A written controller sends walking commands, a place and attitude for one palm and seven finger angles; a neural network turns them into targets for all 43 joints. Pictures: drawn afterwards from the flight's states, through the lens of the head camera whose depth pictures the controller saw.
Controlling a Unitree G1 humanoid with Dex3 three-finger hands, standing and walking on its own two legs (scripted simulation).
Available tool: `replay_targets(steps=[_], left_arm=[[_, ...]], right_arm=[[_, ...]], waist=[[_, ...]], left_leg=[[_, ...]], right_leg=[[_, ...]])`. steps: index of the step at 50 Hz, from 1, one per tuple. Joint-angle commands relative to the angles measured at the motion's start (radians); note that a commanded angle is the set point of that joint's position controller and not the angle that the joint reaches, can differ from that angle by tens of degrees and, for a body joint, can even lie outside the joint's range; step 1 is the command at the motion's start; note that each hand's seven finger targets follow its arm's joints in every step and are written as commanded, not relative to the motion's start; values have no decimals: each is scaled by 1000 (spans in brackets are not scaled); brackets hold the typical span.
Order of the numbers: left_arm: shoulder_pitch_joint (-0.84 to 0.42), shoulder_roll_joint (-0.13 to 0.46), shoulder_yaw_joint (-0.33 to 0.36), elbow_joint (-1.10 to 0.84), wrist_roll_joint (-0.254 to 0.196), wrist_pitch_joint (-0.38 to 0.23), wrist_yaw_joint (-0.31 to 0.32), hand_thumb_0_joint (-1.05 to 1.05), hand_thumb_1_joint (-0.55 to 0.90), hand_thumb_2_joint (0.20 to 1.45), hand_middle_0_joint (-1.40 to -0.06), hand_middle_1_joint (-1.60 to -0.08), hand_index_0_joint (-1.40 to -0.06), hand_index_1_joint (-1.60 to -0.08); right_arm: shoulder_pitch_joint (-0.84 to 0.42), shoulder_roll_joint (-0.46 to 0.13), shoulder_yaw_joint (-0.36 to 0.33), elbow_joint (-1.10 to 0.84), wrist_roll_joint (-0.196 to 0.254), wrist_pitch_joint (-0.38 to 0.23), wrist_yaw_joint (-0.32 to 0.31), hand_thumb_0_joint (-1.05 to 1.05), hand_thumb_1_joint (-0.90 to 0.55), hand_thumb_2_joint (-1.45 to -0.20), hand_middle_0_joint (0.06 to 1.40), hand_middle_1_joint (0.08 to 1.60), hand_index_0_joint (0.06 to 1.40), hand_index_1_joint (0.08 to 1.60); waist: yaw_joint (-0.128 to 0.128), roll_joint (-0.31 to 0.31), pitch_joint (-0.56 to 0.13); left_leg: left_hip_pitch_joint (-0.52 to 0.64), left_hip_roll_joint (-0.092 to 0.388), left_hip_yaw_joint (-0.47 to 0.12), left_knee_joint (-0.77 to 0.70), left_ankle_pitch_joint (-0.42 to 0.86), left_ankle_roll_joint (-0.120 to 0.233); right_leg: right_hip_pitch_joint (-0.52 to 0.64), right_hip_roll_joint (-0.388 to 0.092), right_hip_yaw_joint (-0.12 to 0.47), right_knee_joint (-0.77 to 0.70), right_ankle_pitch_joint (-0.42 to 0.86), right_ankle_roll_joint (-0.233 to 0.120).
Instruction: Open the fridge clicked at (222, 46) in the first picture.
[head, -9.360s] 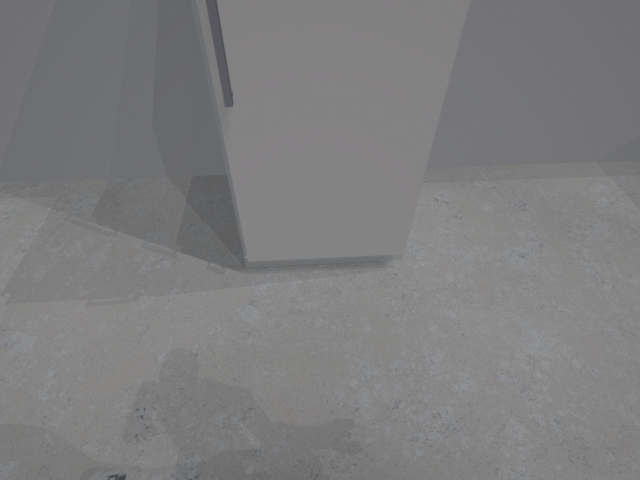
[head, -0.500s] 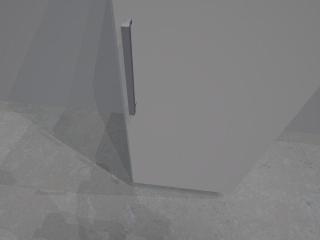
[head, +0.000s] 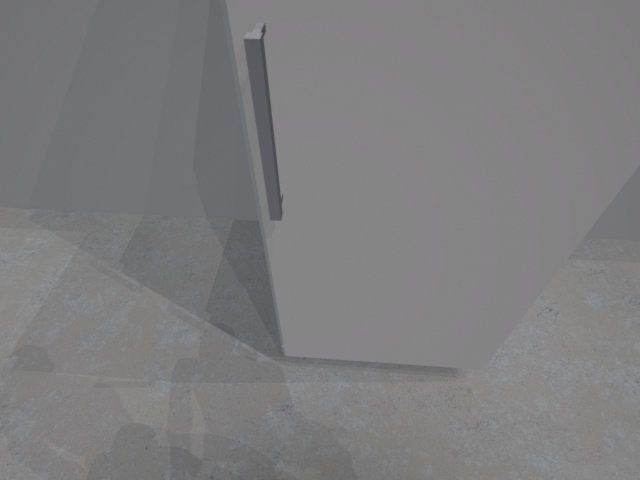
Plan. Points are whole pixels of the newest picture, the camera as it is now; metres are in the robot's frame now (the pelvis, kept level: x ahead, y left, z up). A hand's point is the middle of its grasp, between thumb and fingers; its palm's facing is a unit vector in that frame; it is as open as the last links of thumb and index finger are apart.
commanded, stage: come to a stop and stand still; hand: left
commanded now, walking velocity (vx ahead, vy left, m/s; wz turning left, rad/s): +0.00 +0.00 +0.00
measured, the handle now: (269, 136) +0.54 +0.11 +0.15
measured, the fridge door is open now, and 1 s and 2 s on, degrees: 0 0 0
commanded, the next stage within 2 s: look again from close up in 0.28 s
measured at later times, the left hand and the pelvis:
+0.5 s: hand out of the picture +0.01 +0.16 -0.17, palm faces -0.01 -0.98 -0.18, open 7.4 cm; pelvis +0.01 -0.01 +0.01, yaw -2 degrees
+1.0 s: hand out of the picture +0.01 +0.15 -0.17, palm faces +0.01 -0.98 -0.19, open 7.4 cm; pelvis +0.02 -0.02 +0.01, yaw -1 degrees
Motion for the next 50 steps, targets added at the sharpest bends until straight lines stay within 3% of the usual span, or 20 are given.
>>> replay_targets(steps=[1,2,6,14,17,23,36,39,50], left_arm=[[56,100,18,-53,3,-10,9,0,900,900,-200,-300,-200,-300],[55,106,21,-56,5,-11,7,0,900,900,-200,-300,-200,-300],[41,118,23,-73,4,-5,7,0,900,900,-200,-300,-200,-300],[24,138,26,-88,3,-7,4,0,900,900,-200,-300,-200,-300],[19,144,24,-88,4,-10,3,0,900,900,-200,-300,-200,-300],[20,143,23,-73,1,-12,3,0,900,900,-200,-300,-200,-300],[29,135,22,-38,1,-10,0,0,900,900,-200,-300,-200,-300],[35,137,24,-35,1,-12,1,0,900,900,-200,-300,-200,-300],[21,149,25,-33,0,-12,-1,0,900,900,-200,-300,-200,-300]], right_arm=[[22,-101,-19,-65,7,-23,3,0,-900,-900,200,300,200,300],[22,-98,-18,-63,5,-26,4,0,-900,-900,200,300,200,300],[19,-103,-19,-56,4,-23,5,0,-900,-900,200,300,200,300],[5,-109,-18,-47,6,-31,4,0,-900,-900,200,300,200,300],[2,-104,-17,-41,7,-30,4,0,-900,-900,200,300,200,300],[-12,-109,-16,-25,10,-32,1,0,-900,-900,200,300,200,300],[-27,-106,-17,4,11,-29,-3,0,-900,-900,200,300,200,300],[-29,-109,-18,8,11,-33,-4,0,-900,-900,200,300,200,300],[-39,-117,-16,17,10,-31,-4,0,-900,-900,200,300,200,300]], waist=[[10,-66,58],[15,-39,53],[15,-70,71],[16,-42,28],[14,-76,24],[11,-41,1],[11,-38,24],[14,-34,2],[16,-50,26]], left_leg=[[-43,99,-158,-226,-110,6],[-45,97,-157,-236,-98,7],[-36,94,-141,-249,-121,1],[28,95,-104,-223,18,-5],[51,94,-91,-199,62,-8],[87,99,-78,-182,127,-13],[93,104,-79,-202,90,-17],[108,107,-83,-198,134,-13],[106,108,-78,-206,135,-18]], right_leg=[[-51,-10,57,-85,-55,-69],[-34,-15,51,-83,-39,-69],[-58,-20,63,-100,-50,-66],[-39,-33,73,-119,30,-61],[-40,-37,78,-136,46,-60],[-32,-39,83,-141,89,-57],[-36,-37,81,-168,55,-59],[-15,-39,78,-163,89,-59],[-21,-42,85,-181,82,-62]])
